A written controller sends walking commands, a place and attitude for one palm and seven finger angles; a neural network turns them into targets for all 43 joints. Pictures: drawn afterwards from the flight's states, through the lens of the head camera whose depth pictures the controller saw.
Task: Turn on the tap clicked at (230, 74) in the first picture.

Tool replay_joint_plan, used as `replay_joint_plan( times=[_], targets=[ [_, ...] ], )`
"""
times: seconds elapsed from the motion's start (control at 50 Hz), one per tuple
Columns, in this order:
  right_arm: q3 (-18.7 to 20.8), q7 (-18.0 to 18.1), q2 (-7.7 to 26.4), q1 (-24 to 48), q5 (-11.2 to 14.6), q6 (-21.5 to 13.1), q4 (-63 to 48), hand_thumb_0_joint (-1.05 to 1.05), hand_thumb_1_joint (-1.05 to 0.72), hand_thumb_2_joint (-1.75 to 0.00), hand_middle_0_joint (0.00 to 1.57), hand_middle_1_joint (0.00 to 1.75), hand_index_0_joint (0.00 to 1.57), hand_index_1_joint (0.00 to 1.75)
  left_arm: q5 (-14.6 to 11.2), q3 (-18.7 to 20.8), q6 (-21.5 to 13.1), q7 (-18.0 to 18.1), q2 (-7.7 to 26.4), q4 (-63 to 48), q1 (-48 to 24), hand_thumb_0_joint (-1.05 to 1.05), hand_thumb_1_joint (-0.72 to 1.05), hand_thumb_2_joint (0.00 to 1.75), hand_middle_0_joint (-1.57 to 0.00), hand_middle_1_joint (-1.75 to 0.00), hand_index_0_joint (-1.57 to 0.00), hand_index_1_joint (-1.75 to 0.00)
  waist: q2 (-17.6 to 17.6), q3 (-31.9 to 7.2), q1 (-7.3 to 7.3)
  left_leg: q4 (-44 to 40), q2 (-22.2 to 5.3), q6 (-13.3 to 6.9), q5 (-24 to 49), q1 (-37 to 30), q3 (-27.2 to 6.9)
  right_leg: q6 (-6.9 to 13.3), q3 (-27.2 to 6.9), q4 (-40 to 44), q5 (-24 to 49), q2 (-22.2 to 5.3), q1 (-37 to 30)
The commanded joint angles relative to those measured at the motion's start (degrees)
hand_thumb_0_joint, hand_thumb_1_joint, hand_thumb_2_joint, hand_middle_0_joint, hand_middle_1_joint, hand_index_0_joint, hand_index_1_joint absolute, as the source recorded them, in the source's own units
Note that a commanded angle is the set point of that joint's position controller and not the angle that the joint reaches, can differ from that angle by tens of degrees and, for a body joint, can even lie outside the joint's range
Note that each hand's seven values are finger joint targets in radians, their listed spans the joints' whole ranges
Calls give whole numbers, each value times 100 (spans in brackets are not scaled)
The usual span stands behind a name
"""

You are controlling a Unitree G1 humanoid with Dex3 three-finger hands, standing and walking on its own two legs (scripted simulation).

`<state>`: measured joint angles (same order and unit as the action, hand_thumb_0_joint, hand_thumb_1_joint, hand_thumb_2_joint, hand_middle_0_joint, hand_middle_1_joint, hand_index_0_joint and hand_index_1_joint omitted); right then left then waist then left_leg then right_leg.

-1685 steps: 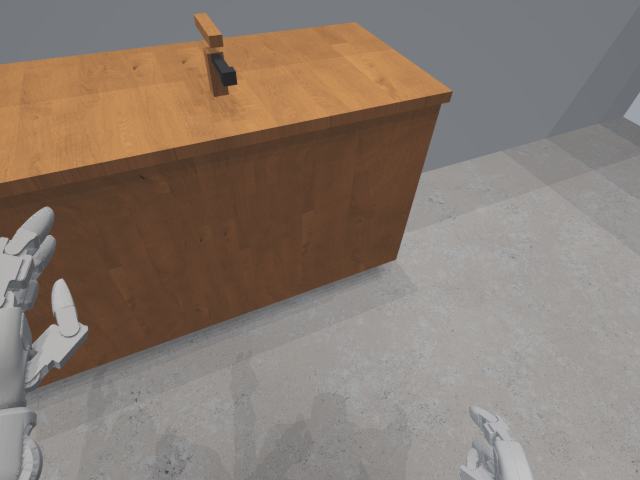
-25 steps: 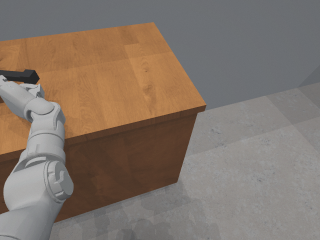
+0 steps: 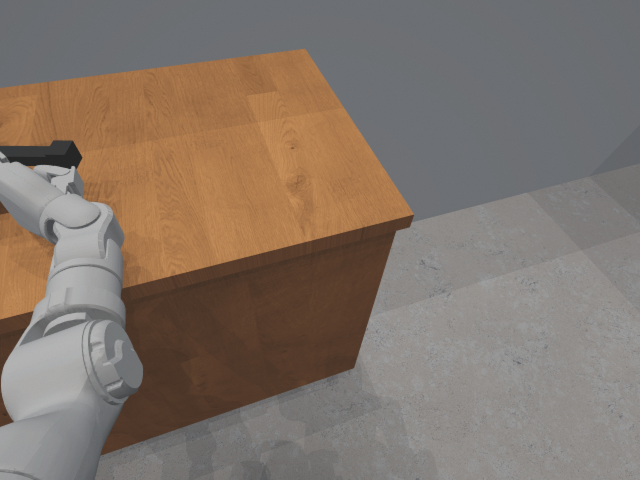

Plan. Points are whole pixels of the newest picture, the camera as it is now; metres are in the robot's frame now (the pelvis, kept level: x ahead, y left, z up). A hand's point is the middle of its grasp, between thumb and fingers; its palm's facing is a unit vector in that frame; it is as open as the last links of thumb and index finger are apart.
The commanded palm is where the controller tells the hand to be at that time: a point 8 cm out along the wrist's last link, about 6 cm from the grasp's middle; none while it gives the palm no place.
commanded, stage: lift the hand up off the lever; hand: left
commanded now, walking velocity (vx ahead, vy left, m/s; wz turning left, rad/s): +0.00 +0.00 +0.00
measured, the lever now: (64, 156) +0.50 +0.31 +0.13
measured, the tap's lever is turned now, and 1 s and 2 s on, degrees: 73 73 73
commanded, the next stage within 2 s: none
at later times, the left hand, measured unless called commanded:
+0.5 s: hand (73, 164) +0.47 +0.28 +0.15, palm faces +0.82 -0.57 -0.09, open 7.8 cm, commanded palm +0.41 +0.29 +0.16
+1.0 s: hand (53, 160) +0.45 +0.29 +0.17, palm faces +0.82 -0.56 -0.09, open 7.8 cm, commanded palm +0.40 +0.30 +0.18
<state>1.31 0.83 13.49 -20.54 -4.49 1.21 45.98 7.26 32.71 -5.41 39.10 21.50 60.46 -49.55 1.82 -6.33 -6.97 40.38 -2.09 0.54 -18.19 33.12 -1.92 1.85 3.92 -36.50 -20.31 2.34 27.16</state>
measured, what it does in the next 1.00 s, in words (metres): stands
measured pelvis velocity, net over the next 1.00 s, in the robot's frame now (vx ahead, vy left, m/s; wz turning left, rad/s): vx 0.00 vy -0.01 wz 0.02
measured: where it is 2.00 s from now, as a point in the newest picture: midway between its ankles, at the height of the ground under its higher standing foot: outside the picture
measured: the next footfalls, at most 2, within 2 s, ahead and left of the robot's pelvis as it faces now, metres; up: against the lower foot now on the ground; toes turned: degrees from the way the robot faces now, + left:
none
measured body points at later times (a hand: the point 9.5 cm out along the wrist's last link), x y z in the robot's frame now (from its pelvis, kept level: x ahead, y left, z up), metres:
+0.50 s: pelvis +0.00 +0.00 +0.00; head +0.04 +0.01 +0.45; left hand +0.42 +0.31 +0.15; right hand +0.03 -0.26 -0.13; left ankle +0.01 +0.12 -0.72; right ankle -0.03 -0.10 -0.72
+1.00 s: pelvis +0.00 -0.01 +0.01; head +0.02 -0.01 +0.46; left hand +0.40 +0.31 +0.18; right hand +0.06 -0.27 -0.12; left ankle +0.01 +0.12 -0.72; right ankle -0.03 -0.10 -0.72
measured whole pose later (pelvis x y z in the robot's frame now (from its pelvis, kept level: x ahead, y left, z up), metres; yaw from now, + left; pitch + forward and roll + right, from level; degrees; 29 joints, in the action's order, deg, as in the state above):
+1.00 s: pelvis +0.00 -0.01 +0.01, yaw +1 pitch +7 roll -1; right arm 1.3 2.5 14.2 -17.1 -2.8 -0.7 47.0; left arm 5.2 29.0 3.6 38.0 19.4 53.5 -49.0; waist 2.0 -4.8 -4.1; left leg 34.0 -1.7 1.0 -15.5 25.2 -2.5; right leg 2.3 4.5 -30.8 -18.2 2.1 19.3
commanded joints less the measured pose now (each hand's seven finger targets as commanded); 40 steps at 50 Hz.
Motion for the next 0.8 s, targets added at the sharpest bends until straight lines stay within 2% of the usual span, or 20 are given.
replay_joint_plan(
  times=[0.0, 0.04, 0.08, 0.1, 0.16, 0.2, 0.24, 0.28, 0.36, 0.38, 0.44, 0.46, 0.48, 0.56, 0.58, 0.62, 0.68, 0.7, 0.76, 0.78],
  targets=[
    [286, 87, 919, -355, 24, -146, -433, 0, -90, -90, 20, 30, 20, 30, 209, -194, -399, 59, 1734, -1540, -2757, 0, 90, 90, -15, -15, -15, -15, 394, -1904, 77, -353, 168, -259, 1883, -1366, 20, -110, -150, 395, 2043, -23, -700],
    [285, 77, 902, -327, 9, -181, -400, 0, -90, -90, 20, 30, 20, 30, 220, -389, -384, 59, 1493, -1630, -2948, 0, 90, 90, -15, -15, -15, -15, 492, -1874, 23, -357, 152, -233, 1942, -1512, -5, -98, -121, 402, 1982, -5, -576],
    [286, 82, 929, -315, 4, -193, -368, 0, -90, -90, 20, 30, 20, 30, 240, -313, -346, 86, 1573, -1622, -2947, 0, 90, 90, -15, -15, -15, -15, 538, -1797, 34, -389, 141, -215, 1952, -1578, -55, -81, -91, 420, 1862, 2, -501],
    [293, 77, 915, -287, 8, -212, -373, 0, -90, -90, 20, 30, 20, 30, 240, -436, -328, 91, 1433, -1635, -2983, 0, 90, 90, -15, -15, -15, -15, 585, -1858, 14, -410, 128, -193, 1928, -1642, -66, -82, -90, 414, 1792, 3, -441],
    [282, 74, 921, -263, 5, -242, -333, 0, -90, -90, 20, 30, 20, 30, 198, -536, -244, 108, 1278, -1490, -3071, 0, 90, 90, -15, -15, -15, -15, 398, -1746, -35, -425, 134, -204, 1836, -1575, -59, -85, -90, 465, 1747, 12, -431],
    [286, 86, 919, -282, 9, -229, -337, 0, -90, -90, 20, 30, 20, 30, 195, -352, -183, 121, 1476, -1392, -2907, 0, 90, 90, -15, -15, -15, -15, 375, -1832, 56, -455, 147, -196, 1889, -1526, -42, -84, -90, 462, 1837, -3, -583],
    [283, 88, 916, -258, 16, -220, -342, 0, -90, -90, 20, 30, 20, 30, 168, -495, -109, 105, 1314, -1398, -3043, 0, 90, 90, -15, -15, -15, -15, 298, -1842, 4, -465, 146, -200, 1875, -1554, -24, -95, -91, 496, 1849, -4, -599],
    [288, 73, 906, -261, 14, -243, -335, 0, -90, -90, 20, 30, 20, 30, 170, -566, -81, 100, 1185, -1469, -3019, 0, 90, 90, -15, -15, -15, -15, 497, -1857, 54, -499, 131, -158, 2047, -1728, -55, -72, -56, 505, 1845, 6, -560],
    [281, 60, 884, -201, 43, -263, -354, 0, -90, -90, 20, 30, 20, 30, 133, -676, -19, 112, 1033, -1516, -2945, 0, 90, 90, -15, -15, -15, -15, 368, -1784, 55, -525, 127, -169, 2062, -1687, -22, -79, -68, 546, 1905, 5, -653],
    [290, 66, 907, -226, 32, -264, -331, 0, -90, -90, 20, 30, 20, 30, 139, -566, -18, 124, 1150, -1549, -2981, 0, 90, 90, -15, -15, -15, -15, 410, -1797, 67, -537, 128, -160, 2050, -1729, -65, -69, -59, 555, 1854, 7, -644],
    [289, 48, 880, -136, 47, -314, -354, 0, -90, -90, 20, 30, 20, 30, 129, -661, -33, 171, 1038, -1845, -3088, 0, 90, 90, -15, -15, -15, -15, 490, -1866, 94, -558, 120, -145, 2077, -1839, -64, -61, -64, 568, 1836, 12, -646],
    [281, 52, 883, -129, 41, -322, -326, 0, -90, -90, 20, 30, 20, 30, 125, -637, -17, 187, 1074, -1798, -3127, 0, 90, 90, -15, -15, -15, -15, 363, -1793, 72, -563, 132, -171, 2010, -1762, -38, -70, -71, 594, 1871, 7, -701],
    [296, 75, 901, -134, 30, -313, -319, 0, -90, -90, 20, 30, 20, 30, 128, -436, -26, 205, 1290, -1877, -3058, 0, 90, 90, -15, -15, -15, -15, 358, -1856, 136, -576, 135, -168, 2061, -1769, -49, -62, -69, 591, 1921, 5, -803],
    [286, 95, 871, -65, 42, -322, -365, 0, -90, -90, 20, 30, 20, 30, 173, -487, 84, 179, 1295, -1980, -2994, 0, 90, 90, -15, -15, -15, -15, 359, -1947, 171, -582, 167, -201, 2102, -1671, 79, -85, -107, 590, 2203, -36, -1059],
    [296, 117, 891, -68, 37, -308, -362, 0, -90, -90, 20, 30, 20, 30, 183, -311, 116, 168, 1495, -2018, -2864, 0, 90, 90, -15, -15, -15, -15, 386, -1998, 236, -586, 177, -201, 2141, -1698, 68, -76, -106, 595, 2224, -30, -1127],
    [273, 134, 866, -37, 60, -305, -376, 0, -90, -90, 20, 30, 20, 30, 173, -491, 168, 125, 1346, -2050, -2981, 0, 90, 90, -15, -15, -15, -15, 272, -1896, 164, -616, 167, -221, 2119, -1664, 98, -102, -116, 629, 2311, -45, -1165],
    [300, 157, 876, -1, 92, -293, -418, 0, -90, -90, 20, 30, 20, 30, 127, -383, 245, 60, 1425, -2207, -2635, 0, 90, 90, -15, -15, -15, -15, 324, -1943, 265, -640, 176, -228, 2252, -1745, 133, -98, -132, 670, 2494, -53, -1359],
    [287, 155, 852, 13, 116, -308, -423, 0, -90, -90, 20, 30, 20, 30, 89, -534, 284, 30, 1238, -2241, -2600, 0, 90, 90, -15, -15, -15, -15, 347, -1925, 236, -651, 173, -231, 2316, -1792, 157, -105, -136, 683, 2572, -59, -1364],
    [269, 175, 877, 70, 160, -292, -420, 0, -90, -90, 20, 30, 20, 30, 21, -628, 489, -78, 1116, -1988, -2445, 0, 90, 90, -15, -15, -15, -15, 101, -1475, 195, -764, 186, -246, 1939, -1575, 173, -135, -132, 818, 2358, -82, -1339],
    [276, 195, 893, 76, 170, -281, -417, 0, -90, -90, 20, 30, 20, 30, -6, -522, 533, -100, 1212, -1966, -2335, 0, 90, 90, -15, -15, -15, -15, 87, -1445, 256, -815, 189, -245, 1897, -1587, 142, -113, -121, 847, 2275, -74, -1391]
  ],
)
